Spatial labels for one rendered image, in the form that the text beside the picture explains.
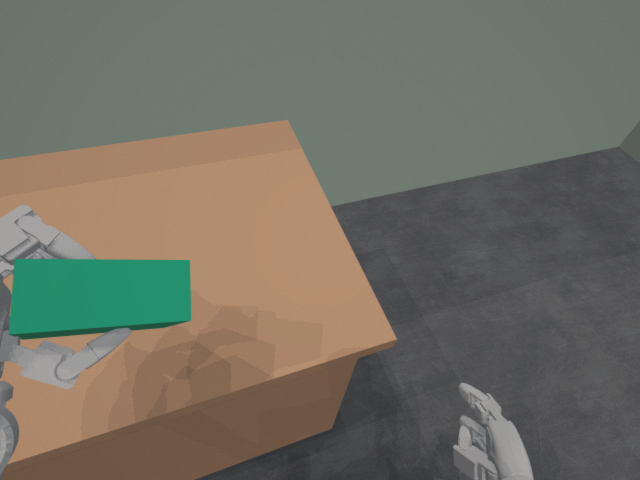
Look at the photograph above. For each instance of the table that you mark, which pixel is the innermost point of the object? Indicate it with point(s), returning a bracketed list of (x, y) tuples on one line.
[(280, 307)]

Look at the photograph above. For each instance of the sponge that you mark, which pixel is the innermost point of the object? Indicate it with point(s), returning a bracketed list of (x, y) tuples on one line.
[(65, 297)]

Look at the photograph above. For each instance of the left robot hand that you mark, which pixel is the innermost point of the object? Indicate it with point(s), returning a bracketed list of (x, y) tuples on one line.
[(23, 235)]

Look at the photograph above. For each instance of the right robot hand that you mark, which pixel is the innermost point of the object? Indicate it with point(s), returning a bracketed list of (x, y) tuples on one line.
[(499, 451)]

